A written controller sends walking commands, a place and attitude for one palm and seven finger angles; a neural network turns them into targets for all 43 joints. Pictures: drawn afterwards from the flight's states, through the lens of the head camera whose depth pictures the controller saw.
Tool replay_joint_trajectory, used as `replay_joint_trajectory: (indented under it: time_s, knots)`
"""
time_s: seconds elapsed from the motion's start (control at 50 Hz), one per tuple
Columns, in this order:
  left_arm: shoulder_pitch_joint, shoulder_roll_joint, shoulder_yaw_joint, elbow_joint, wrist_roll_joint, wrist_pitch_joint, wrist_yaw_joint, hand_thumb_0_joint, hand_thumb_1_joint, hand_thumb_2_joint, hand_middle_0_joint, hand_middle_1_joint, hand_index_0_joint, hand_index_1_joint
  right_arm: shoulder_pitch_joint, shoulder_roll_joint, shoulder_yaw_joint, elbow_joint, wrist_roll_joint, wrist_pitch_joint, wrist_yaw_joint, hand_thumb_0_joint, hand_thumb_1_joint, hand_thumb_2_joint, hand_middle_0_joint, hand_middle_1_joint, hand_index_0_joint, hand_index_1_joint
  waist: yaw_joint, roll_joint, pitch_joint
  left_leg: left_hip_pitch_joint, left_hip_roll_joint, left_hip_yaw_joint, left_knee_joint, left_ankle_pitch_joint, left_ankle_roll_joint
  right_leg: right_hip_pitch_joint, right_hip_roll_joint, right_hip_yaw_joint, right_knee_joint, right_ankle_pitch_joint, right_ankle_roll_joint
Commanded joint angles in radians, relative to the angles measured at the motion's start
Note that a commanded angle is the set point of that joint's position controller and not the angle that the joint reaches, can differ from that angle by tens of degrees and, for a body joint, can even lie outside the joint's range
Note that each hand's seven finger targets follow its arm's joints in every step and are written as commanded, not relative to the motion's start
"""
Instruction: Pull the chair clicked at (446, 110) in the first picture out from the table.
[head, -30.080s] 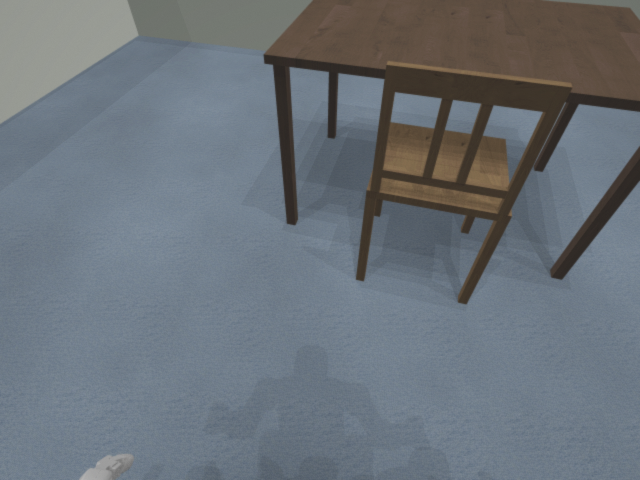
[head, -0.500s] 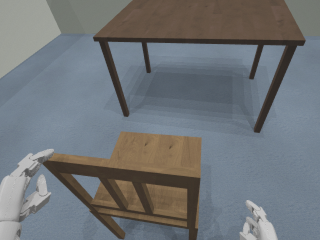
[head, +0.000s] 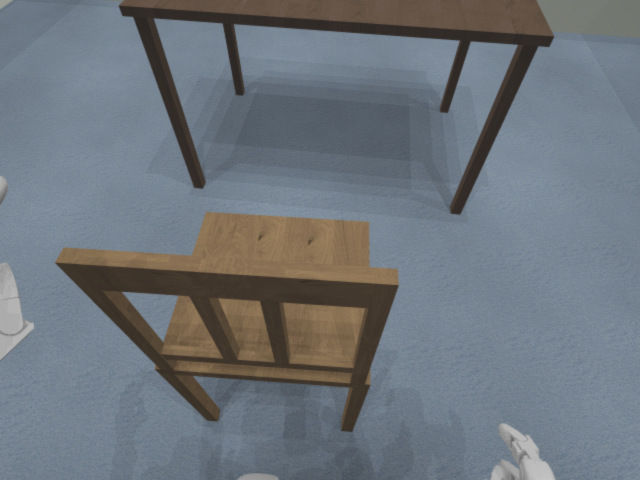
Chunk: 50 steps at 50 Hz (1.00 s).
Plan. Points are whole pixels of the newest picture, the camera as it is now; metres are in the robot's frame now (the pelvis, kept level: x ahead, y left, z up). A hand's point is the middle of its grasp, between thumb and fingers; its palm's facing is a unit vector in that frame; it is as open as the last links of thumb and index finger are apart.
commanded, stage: step back with the hand held close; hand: left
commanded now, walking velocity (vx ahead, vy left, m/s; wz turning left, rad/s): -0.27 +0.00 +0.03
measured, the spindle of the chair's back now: (218, 327) +0.33 +0.19 -0.10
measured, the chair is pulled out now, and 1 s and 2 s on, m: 0.68 0.68 0.68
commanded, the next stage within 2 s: stop stepping back and stand still in 0.78 s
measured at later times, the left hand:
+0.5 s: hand out of the picture +0.14 +0.27 +0.19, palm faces +0.46 -0.68 -0.57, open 7.4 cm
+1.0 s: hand out of the picture +0.04 +0.27 +0.20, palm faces +0.41 -0.77 -0.50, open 7.4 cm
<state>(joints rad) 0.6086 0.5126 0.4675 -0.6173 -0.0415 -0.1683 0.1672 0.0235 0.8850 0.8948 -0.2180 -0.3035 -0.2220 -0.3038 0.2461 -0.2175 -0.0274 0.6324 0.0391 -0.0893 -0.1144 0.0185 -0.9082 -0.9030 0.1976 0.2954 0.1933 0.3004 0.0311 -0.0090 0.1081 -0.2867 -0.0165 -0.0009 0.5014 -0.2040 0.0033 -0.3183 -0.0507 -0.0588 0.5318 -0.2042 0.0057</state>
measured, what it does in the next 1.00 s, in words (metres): walks backwards: left foot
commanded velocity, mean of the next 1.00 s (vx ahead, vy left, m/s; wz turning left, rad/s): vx -0.28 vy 0.00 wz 0.01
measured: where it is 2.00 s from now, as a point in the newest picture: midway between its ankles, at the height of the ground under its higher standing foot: outside the picture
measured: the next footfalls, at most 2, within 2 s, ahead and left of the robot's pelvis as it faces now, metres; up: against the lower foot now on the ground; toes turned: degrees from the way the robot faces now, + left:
left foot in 0.32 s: -0.05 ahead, +0.14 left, +0.00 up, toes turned +3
right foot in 1.06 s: -0.19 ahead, -0.09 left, +0.00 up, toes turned +2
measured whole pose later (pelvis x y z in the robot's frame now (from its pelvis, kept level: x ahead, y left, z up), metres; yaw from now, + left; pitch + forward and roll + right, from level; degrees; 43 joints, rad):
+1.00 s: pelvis -0.17 +0.02 +0.00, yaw -1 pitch +2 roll -3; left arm 0.58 0.45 0.50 -0.64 -0.07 -0.24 0.16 0.02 0.89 0.90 -0.21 -0.30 -0.21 -0.30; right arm 0.16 -0.13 -0.02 0.63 0.01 -0.15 -0.04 0.02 -0.90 -0.90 0.20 0.30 0.20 0.30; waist 0.01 0.02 0.05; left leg -0.43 0.10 0.01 0.52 -0.14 -0.01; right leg -0.31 -0.02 -0.04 0.77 -0.46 0.03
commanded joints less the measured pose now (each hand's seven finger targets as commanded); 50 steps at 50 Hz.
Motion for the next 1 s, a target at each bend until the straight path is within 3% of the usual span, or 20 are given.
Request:
replay_joint_trajectory:
  time_s: [0.0,0.06,0.12,0.16,0.18,0.26,0.3,0.32,0.4,0.5,0.58,0.62,0.66,0.68,0.7,0.72,0.76,0.8,0.86,0.98]
  knots:
    - [0.044,0.041,0.105,0.047,-0.018,-0.032,0.027,0.000,0.900,0.900,-0.200,-0.300,-0.200,-0.300,-0.128,-0.108,-0.046,-0.128,-0.004,-0.068,0.001,0.000,-0.900,-0.900,0.200,0.300,0.200,0.300,-0.018,0.181,-0.223,-0.064,0.225,-0.117,-0.158,0.155,0.058,0.159,-0.040,0.036,0.066,-0.059,-0.002]
    - [-0.044,0.003,0.039,0.117,-0.010,-0.001,0.016,0.000,0.900,0.900,-0.200,-0.300,-0.200,-0.300,-0.134,-0.112,-0.050,-0.130,0.001,-0.048,0.008,0.000,-0.900,-0.900,0.200,0.300,0.200,0.300,-0.027,0.013,-0.135,-0.180,0.186,-0.109,-0.101,-0.089,0.043,0.137,-0.065,0.103,-0.021,0.000,-0.016]
    - [-0.116,0.007,-0.019,0.113,-0.002,0.022,0.013,0.000,0.900,0.900,-0.200,-0.300,-0.200,-0.300,-0.105,-0.098,-0.048,-0.133,0.001,-0.032,0.019,0.000,-0.900,-0.900,0.200,0.300,0.200,0.300,-0.039,-0.249,-0.096,-0.031,0.036,-0.024,0.191,-0.259,0.009,-0.143,-0.204,0.289,-0.309,-0.312,-0.091]
    - [-0.183,0.053,-0.013,0.033,0.007,0.027,0.016,0.000,0.900,0.900,-0.200,-0.300,-0.200,-0.300,-0.122,-0.091,-0.035,-0.143,-0.012,-0.023,0.027,0.000,-0.900,-0.900,0.200,0.300,0.200,0.300,-0.036,-0.348,-0.125,0.015,0.024,-0.019,0.426,-0.231,0.007,-0.226,-0.287,0.296,-0.368,-0.391,-0.135]
    - [-0.196,0.081,0.009,-0.016,0.012,0.022,0.018,0.000,0.900,0.900,-0.200,-0.300,-0.200,-0.300,-0.143,-0.086,-0.022,-0.155,-0.017,-0.022,0.026,0.000,-0.900,-0.900,0.200,0.300,0.200,0.300,-0.031,-0.344,-0.148,0.002,0.031,-0.026,0.440,-0.238,0.013,-0.189,-0.283,0.263,-0.343,-0.323,-0.137]
    - [-0.180,0.165,0.114,-0.194,0.002,-0.032,0.041,0.000,0.900,0.900,-0.200,-0.300,-0.200,-0.300,-0.177,-0.076,0.019,-0.181,-0.026,-0.028,0.001,0.000,-0.900,-0.900,0.200,0.300,0.200,0.300,-0.024,-0.014,-0.140,0.007,0.052,-0.021,-0.031,-0.180,0.024,-0.062,-0.172,0.157,-0.190,-0.224,-0.063]
    - [-0.124,0.182,0.157,-0.264,0.009,-0.066,0.059,0.000,0.900,0.900,-0.200,-0.300,-0.200,-0.300,-0.166,-0.107,-0.011,-0.180,-0.030,-0.039,-0.006,0.000,-0.900,-0.900,0.200,0.300,0.200,0.300,-0.017,0.295,-0.151,-0.077,0.197,-0.192,-0.211,-0.073,0.075,0.053,-0.051,0.099,0.002,-0.109,-0.006]
    - [-0.094,0.140,0.141,-0.279,0.011,-0.073,0.054,0.000,0.900,0.900,-0.200,-0.300,-0.200,-0.300,-0.143,-0.089,-0.009,-0.184,-0.027,-0.049,0.008,0.000,-0.900,-0.900,0.200,0.300,0.200,0.300,-0.011,0.374,-0.202,-0.100,0.242,-0.185,-0.182,0.063,0.085,0.104,-0.026,0.058,0.101,-0.052,0.006]
    - [-0.014,0.127,0.178,-0.204,-0.004,-0.072,0.039,0.000,0.900,0.900,-0.200,-0.300,-0.200,-0.300,-0.153,-0.088,-0.039,-0.179,-0.020,-0.067,0.021,0.000,-0.900,-0.900,0.200,0.300,0.200,0.300,-0.017,0.343,-0.220,-0.221,0.236,-0.119,-0.100,0.142,0.060,0.184,-0.037,0.052,0.159,0.023,0.000]
    - [-0.024,0.056,0.108,-0.003,-0.005,-0.076,0.016,0.000,0.900,0.900,-0.200,-0.300,-0.200,-0.300,-0.106,-0.107,-0.070,-0.120,-0.021,-0.061,0.028,0.000,-0.900,-0.900,0.200,0.300,0.200,0.300,-0.045,-0.018,-0.187,-0.129,0.128,-0.066,0.088,0.092,0.004,0.069,-0.131,0.170,-0.020,0.379,-0.058]
    - [-0.077,0.100,0.118,-0.035,-0.005,-0.064,0.021,0.000,0.900,0.900,-0.200,-0.300,-0.200,-0.300,-0.127,-0.086,-0.074,-0.133,-0.019,-0.040,0.039,0.000,-0.900,-0.900,0.200,0.300,0.200,0.300,-0.032,-0.279,-0.266,-0.047,0.020,-0.021,0.389,-0.259,-0.014,-0.036,-0.292,0.266,-0.234,0.083,-0.138]
    - [-0.060,0.114,0.136,-0.087,0.002,-0.067,0.028,0.000,0.900,0.900,-0.200,-0.300,-0.200,-0.300,-0.156,-0.072,-0.051,-0.150,-0.021,-0.030,0.035,0.000,-0.900,-0.900,0.200,0.300,0.200,0.300,-0.022,-0.266,-0.244,-0.059,0.039,-0.038,0.342,-0.276,-0.002,-0.041,-0.280,0.228,-0.226,-0.001,-0.145]
    - [-0.038,0.125,0.154,-0.151,0.000,-0.082,0.030,0.000,0.900,0.900,-0.200,-0.300,-0.200,-0.300,-0.169,-0.071,-0.029,-0.161,-0.021,-0.024,0.026,0.000,-0.900,-0.900,0.200,0.300,0.200,0.300,-0.032,-0.196,-0.225,-0.015,0.051,-0.028,0.045,-0.166,0.006,-0.031,-0.200,0.140,-0.125,0.015,-0.080]
    - [-0.034,0.134,0.162,-0.203,0.001,-0.101,0.032,0.000,0.900,0.900,-0.200,-0.300,-0.200,-0.300,-0.174,-0.085,-0.031,-0.163,-0.023,-0.030,0.017,0.000,-0.900,-0.900,0.200,0.300,0.200,0.300,-0.030,-0.056,-0.213,-0.009,0.107,-0.079,-0.131,-0.089,0.029,-0.034,-0.127,0.103,-0.018,-0.014,-0.031]
    - [-0.044,0.171,0.189,-0.266,0.007,-0.125,0.042,0.000,0.900,0.900,-0.200,-0.300,-0.200,-0.300,-0.195,-0.125,-0.048,-0.162,-0.030,-0.044,0.007,0.000,-0.900,-0.900,0.200,0.300,0.200,0.300,-0.022,0.212,-0.195,-0.045,0.270,-0.261,-0.229,0.047,0.098,-0.051,-0.032,0.043,0.185,-0.046,0.016]
    - [-0.052,0.142,0.174,-0.294,0.012,-0.138,0.041,0.000,0.900,0.900,-0.200,-0.300,-0.200,-0.300,-0.160,-0.091,-0.045,-0.158,-0.045,-0.065,0.013,0.000,-0.900,-0.900,0.200,0.300,0.200,0.300,-0.037,0.360,-0.231,-0.027,0.382,-0.314,-0.217,0.274,0.147,-0.120,0.015,0.038,0.421,-0.269,0.028]
    - [-0.082,0.133,0.165,-0.318,-0.001,-0.153,0.042,0.000,0.900,0.900,-0.200,-0.300,-0.200,-0.300,-0.141,-0.085,-0.050,-0.132,-0.066,-0.106,0.019,0.000,-0.900,-0.900,0.200,0.300,0.200,0.300,-0.056,0.388,-0.226,-0.115,0.412,-0.287,-0.187,0.373,0.182,-0.144,0.017,0.126,0.721,-0.329,0.018]
    - [-0.111,0.084,0.111,-0.335,-0.014,-0.151,0.030,0.000,0.900,0.900,-0.200,-0.300,-0.200,-0.300,-0.118,-0.105,-0.069,-0.105,-0.052,-0.119,0.035,0.000,-0.900,-0.900,0.200,0.300,0.200,0.300,-0.053,0.323,-0.248,0.070,0.349,-0.143,-0.074,0.667,0.150,-0.192,0.023,0.093,0.655,-0.303,0.020]
    - [-0.049,0.057,0.112,-0.249,-0.022,-0.155,0.014,0.000,0.900,0.900,-0.200,-0.300,-0.200,-0.300,-0.082,-0.103,-0.079,-0.085,-0.033,-0.131,0.056,0.000,-0.900,-0.900,0.200,0.300,0.200,0.300,-0.043,0.292,-0.270,0.180,0.285,-0.107,-0.057,0.644,0.105,-0.173,0.037,0.035,0.460,-0.267,-0.003]
    - [0.013,0.084,0.133,-0.065,-0.043,-0.073,-0.004,0.000,0.900,0.900,-0.200,-0.300,-0.200,-0.300,-0.110,-0.103,-0.040,-0.139,-0.019,-0.072,0.056,0.000,-0.900,-0.900,0.200,0.300,0.200,0.300,-0.049,0.211,-0.196,-0.036,0.237,-0.167,-0.103,-0.184,0.068,0.097,0.022,-0.013,-0.106,-0.176,0.018]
